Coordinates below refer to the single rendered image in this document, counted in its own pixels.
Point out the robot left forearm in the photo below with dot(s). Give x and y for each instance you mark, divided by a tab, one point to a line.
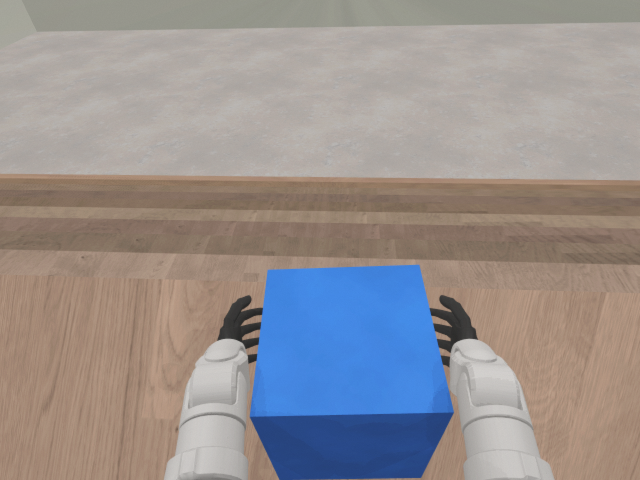
210	443

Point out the left robot hand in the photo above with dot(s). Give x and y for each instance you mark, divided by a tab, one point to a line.
232	328

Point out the right robot hand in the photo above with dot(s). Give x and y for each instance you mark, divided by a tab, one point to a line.
459	320

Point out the robot right forearm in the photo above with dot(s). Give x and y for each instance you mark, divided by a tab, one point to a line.
495	421

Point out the carton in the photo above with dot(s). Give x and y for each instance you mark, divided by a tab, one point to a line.
349	381

